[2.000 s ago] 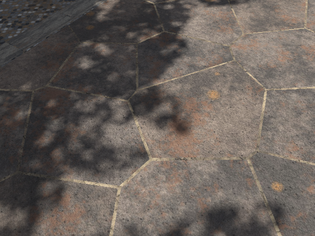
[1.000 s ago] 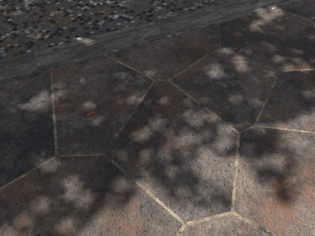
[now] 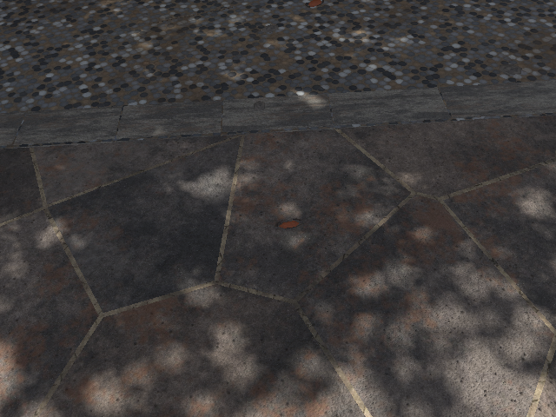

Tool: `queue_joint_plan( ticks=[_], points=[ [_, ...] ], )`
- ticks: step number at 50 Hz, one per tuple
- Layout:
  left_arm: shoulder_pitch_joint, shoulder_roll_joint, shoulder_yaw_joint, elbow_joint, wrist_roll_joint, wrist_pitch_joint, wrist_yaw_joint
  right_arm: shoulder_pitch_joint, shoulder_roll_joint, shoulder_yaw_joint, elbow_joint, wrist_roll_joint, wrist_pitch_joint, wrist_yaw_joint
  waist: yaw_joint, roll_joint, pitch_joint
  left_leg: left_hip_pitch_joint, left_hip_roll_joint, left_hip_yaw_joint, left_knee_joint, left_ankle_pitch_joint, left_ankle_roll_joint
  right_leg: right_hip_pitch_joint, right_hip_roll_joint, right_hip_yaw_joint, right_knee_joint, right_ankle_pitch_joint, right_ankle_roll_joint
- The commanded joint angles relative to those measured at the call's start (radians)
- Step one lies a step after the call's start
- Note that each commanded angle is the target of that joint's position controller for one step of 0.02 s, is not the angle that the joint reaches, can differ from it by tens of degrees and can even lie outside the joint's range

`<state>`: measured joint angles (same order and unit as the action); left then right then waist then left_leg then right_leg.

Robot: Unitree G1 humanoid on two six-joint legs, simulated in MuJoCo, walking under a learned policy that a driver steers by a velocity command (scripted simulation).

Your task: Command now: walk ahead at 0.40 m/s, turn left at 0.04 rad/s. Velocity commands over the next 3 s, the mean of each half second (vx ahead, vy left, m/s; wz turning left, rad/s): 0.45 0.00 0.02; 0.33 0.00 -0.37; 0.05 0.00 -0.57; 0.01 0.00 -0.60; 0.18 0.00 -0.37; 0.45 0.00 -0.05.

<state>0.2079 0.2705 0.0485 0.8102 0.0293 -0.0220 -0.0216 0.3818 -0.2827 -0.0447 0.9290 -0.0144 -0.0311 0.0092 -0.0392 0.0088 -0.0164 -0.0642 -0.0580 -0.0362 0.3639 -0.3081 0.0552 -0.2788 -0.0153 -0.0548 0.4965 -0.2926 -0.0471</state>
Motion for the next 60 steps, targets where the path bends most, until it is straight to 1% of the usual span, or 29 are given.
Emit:
queue_joint_plan(
  ticks=[1, 2, 3, 5, 7, 10, 15, 19, 22, 24, 25, 26, 27, 28, 29, 31, 33, 36, 38, 42, 47, 49, 50, 51, 52, 54, 55, 57, 60],
  points=[
    [0.317, 0.201, 0.048, 0.034, 0.015, -0.038, 0.029, -0.148, 0.003, 0.014, -0.117, 0.001, -0.033, 0.005, 0.19, -0.254, -0.005, -0.542, 0.037, 0.012, 0.371, -0.166, 0.06, 0.499, -0.278, 0.422, -0.287, -0.345, -0.08],
    [0.34, 0.266, 0.064, 0.051, 0.001, -0.036, 0.025, -0.157, -0.062, -0.003, -0.129, -0.014, -0.032, 0.003, 0.167, -0.26, 0.052, -0.686, -0.028, 0.032, 0.574, -0.242, 0.056, 0.42, -0.406, 0.722, -0.406, -0.533, -0.169],
    [0.254, 0.198, 0.047, 0.033, -0.005, -0.033, 0.019, -0.14, -0.108, -0.016, -0.115, -0.027, -0.029, 0.007, 0.104, -0.117, 0.12, -0.69, 0.047, -0.04, 0.678, -0.164, 0.067, 0.333, -0.377, 0.659, -0.392, -0.533, -0.177],
    [0.128, 0.116, 0.023, 0.001, -0.011, -0.045, 0.009, -0.1, -0.092, -0.014, -0.08, -0.017, -0.03, 0.03, 0.037, -0.078, 0.127, -0.636, 0.106, -0.028, 0.67, -0.004, 0.05, 0.261, -0.265, 0.453, -0.396, -0.301, -0.125],
    [0.14, 0.09, 0.013, 0.015, -0.012, -0.062, 0.011, -0.105, -0.074, -0.008, -0.063, -0.029, -0.021, 0.038, 0.037, -0.089, 0.097, -0.606, 0.124, 0.012, 0.68, 0.09, 0.018, 0.266, -0.2, 0.307, -0.395, -0.021, -0.106],
    [0.223, 0.08, 0.009, 0.065, -0.022, -0.073, 0.009, -0.178, -0.051, -0.001, -0.083, -0.029, -0.009, 0.041, 0.045, -0.083, 0.09, -0.66, 0.138, 0.054, 0.68, 0.154, -0.016, 0.299, -0.177, 0.205, -0.373, 0.307, -0.119],
    [0.283, 0.066, -0.001, 0.115, -0.02, -0.072, 0.014, -0.376, -0.015, 0.02, -0.15, -0.024, -0.005, 0.043, 0.079, -0.087, 0.126, -0.663, 0.121, 0.114, 0.462, 0.243, -0.046, 0.289, -0.141, 0.113, -0.369, 0.526, -0.124],
    [0.308, 0.085, 0.0, 0.15, -0.016, -0.073, 0.023, -0.465, -0.011, 0.03, -0.183, -0.016, -0.01, 0.039, 0.089, -0.098, 0.142, -0.555, 0.086, 0.141, 0.257, 0.277, -0.007, 0.324, -0.172, 0.098, -0.367, 0.621, -0.124],
    [0.266, 0.105, 0.002, 0.162, -0.013, -0.072, 0.031, -0.374, -0.042, 0.017, -0.161, -0.015, -0.017, 0.023, 0.026, -0.11, 0.088, -0.401, 0.034, 0.146, 0.2, 0.205, 0.054, 0.389, -0.2, 0.077, -0.237, 0.939, -0.103],
    [0.237, 0.121, 0.006, 0.164, -0.009, -0.06, 0.032, -0.101, -0.087, -0.008, -0.072, -0.017, -0.031, 0.003, -0.089, -0.094, -0.062, -0.095, -0.008, 0.147, 0.12, 0.195, 0.1, 0.359, -0.168, 0.043, 0.086, 1.024, -0.075],
    [0.253, 0.092, -0.004, 0.147, -0.018, -0.059, 0.028, 0.051, -0.147, -0.029, -0.039, -0.041, -0.039, -0.011, -0.135, -0.031, -0.165, 0.167, 0.15, -0.016, 0.107, 0.094, 0.139, 0.162, -0.131, 0.033, 0.351, 0.727, -0.067],
    [0.381, -0.039, -0.031, 0.124, -0.051, -0.056, 0.016, 0.099, -0.241, -0.054, -0.04, -0.064, -0.037, -0.016, -0.061, 0.207, -0.302, 0.444, 0.478, -0.528, 0.041, -0.041, 0.263, -0.21, 0.048, -0.003, 0.751, -0.043, -0.025],
    [0.33, 0.08, 0.001, 0.142, -0.029, -0.051, 0.026, 0.039, -0.194, -0.05, -0.047, -0.018, -0.028, -0.005, -0.071, 0.094, -0.287, 0.36, 0.481, -0.68, -0.083, -0.104, 0.268, -0.293, 0.066, 0.126, 0.858, -0.192, -0.047],
    [0.239, 0.093, 0.01, 0.112, -0.028, -0.053, 0.026, -0.075, -0.138, -0.036, -0.058, -0.006, -0.03, -0.005, -0.021, 0.059, -0.1, 0.195, 0.44, -0.479, -0.112, -0.105, 0.227, -0.331, 0.003, 0.136, 0.836, -0.091, -0.055],
    [0.2, 0.073, 0.005, 0.108, -0.027, -0.057, 0.021, -0.13, -0.075, -0.021, -0.062, -0.007, -0.041, -0.001, -0.002, 0.022, -0.015, 0.06, 0.397, -0.355, -0.157, -0.013, 0.196, -0.302, -0.036, 0.127, 0.779, -0.024, -0.057],
    [0.21, 0.044, 0.006, 0.123, -0.004, -0.034, 0.01, -0.147, -0.025, -0.007, -0.04, -0.007, -0.059, -0.009, 0.05, 0.045, 0.047, -0.089, 0.316, -0.17, -0.203, 0.129, 0.126, -0.215, -0.073, 0.125, 0.699, 0.018, -0.045],
    [0.213, 0.015, 0.004, 0.125, 0.0, -0.01, -0.004, -0.112, -0.023, -0.005, -0.022, -0.005, -0.08, -0.01, 0.067, 0.045, 0.047, -0.115, 0.302, -0.087, -0.227, 0.216, 0.114, -0.197, -0.078, 0.116, 0.679, 0.038, -0.033],
    [0.135, 0.006, 0.008, 0.095, -0.001, 0.009, -0.008, -0.087, -0.04, -0.008, -0.009, 0.002, -0.094, -0.015, 0.082, 0.037, 0.085, -0.105, 0.289, 0.068, -0.196, 0.63, 0.1, -0.276, -0.076, 0.079, 0.622, 0.102, -0.004],
    [0.077, -0.006, 0.003, 0.067, -0.003, 0.01, -0.01, -0.08, -0.031, -0.002, -0.006, 0.002, -0.089, -0.02, 0.083, 0.062, 0.085, -0.105, 0.256, 0.162, -0.164, 0.79, 0.082, -0.286, -0.063, 0.036, 0.518, 0.174, 0.01],
    [-0.056, -0.034, -0.015, 0.02, -0.005, 0.007, -0.019, -0.049, -0.045, -0.001, 0.001, 0.008, -0.07, -0.038, 0.038, 0.08, 0.07, -0.053, 0.234, 0.249, -0.1, 0.854, 0.06, -0.222, -0.019, -0.052, 0.24, 0.31, 0.006],
    [0.013, 0.013, -0.001, 0.015, 0.017, 0.003, -0.014, -0.045, -0.08, -0.019, -0.001, 0.007, -0.036, -0.063, 0.064, 0.104, 0.005, 0.063, 0.295, 0.253, 0.143, 1.028, 0.063, -0.118, 0.049, -0.084, 0.139, 0.153, -0.063],
    [0.153, 0.048, 0.019, 0.047, 0.025, -0.018, -0.003, -0.076, -0.097, -0.03, -0.019, 0.01, -0.018, -0.061, 0.134, 0.045, -0.07, 0.031, 0.274, 0.262, 0.451, 0.874, 0.036, 0.04, 0.075, -0.057, -0.023, 0.236, -0.114],
    [0.205, 0.142, 0.045, 0.044, 0.023, -0.031, 0.011, -0.046, -0.091, -0.031, -0.046, 0.009, -0.016, -0.056, 0.151, -0.086, -0.139, -0.139, 0.203, 0.27, 0.731, 0.46, -0.012, 0.219, -0.091, 0.149, -0.033, 0.671, -0.169],
    [0.154, 0.246, 0.077, 0.021, -0.002, -0.007, 0.021, 0.032, -0.014, -0.02, -0.09, 0.021, -0.005, -0.048, 0.064, -0.266, -0.231, -0.452, -0.02, 0.201, 1.078, -0.358, -0.066, 0.432, -0.371, 0.554, -0.007, 1.184, -0.388],
    [0.165, 0.234, 0.081, 0.003, -0.048, 0.009, 0.019, 0.013, -0.04, -0.017, -0.085, -0.011, 0.007, -0.044, 0.103, -0.107, -0.298, -0.485, 0.037, 0.013, 1.093, -0.323, -0.071, 0.387, -0.38, 0.572, -0.076, 0.994, -0.432],
    [0.04, 0.111, 0.05, -0.013, -0.032, 0.032, 0.033, -0.106, -0.041, -0.021, -0.105, -0.005, 0.013, -0.045, 0.063, 0.006, -0.03, -0.532, 0.097, 0.004, 0.974, -0.195, -0.077, 0.126, -0.277, 0.44, -0.176, 0.576, -0.34],
    [0.02, 0.083, 0.042, -0.014, -0.031, 0.035, 0.038, -0.136, -0.051, -0.025, -0.122, -0.015, 0.02, -0.047, 0.045, -0.003, 0.006, -0.513, 0.114, -0.004, 0.889, -0.148, -0.08, 0.07, -0.218, 0.396, -0.197, 0.503, -0.287],
    [0.004, 0.08, 0.042, -0.02, -0.018, 0.031, 0.035, -0.096, -0.031, -0.023, -0.112, -0.028, 0.049, -0.046, 0.024, -0.029, -0.024, -0.438, 0.095, 0.01, 0.827, -0.093, -0.087, 0.018, -0.154, 0.336, -0.201, 0.494, -0.243],
    [0.013, 0.126, 0.057, -0.027, -0.013, 0.022, 0.025, -0.102, -0.017, -0.02, -0.127, -0.016, 0.066, -0.045, 0.023, -0.045, -0.07, -0.432, 0.085, 0.005, 0.738, -0.07, -0.1, 0.027, -0.122, 0.335, -0.196, 0.442, -0.214]
  ],
)
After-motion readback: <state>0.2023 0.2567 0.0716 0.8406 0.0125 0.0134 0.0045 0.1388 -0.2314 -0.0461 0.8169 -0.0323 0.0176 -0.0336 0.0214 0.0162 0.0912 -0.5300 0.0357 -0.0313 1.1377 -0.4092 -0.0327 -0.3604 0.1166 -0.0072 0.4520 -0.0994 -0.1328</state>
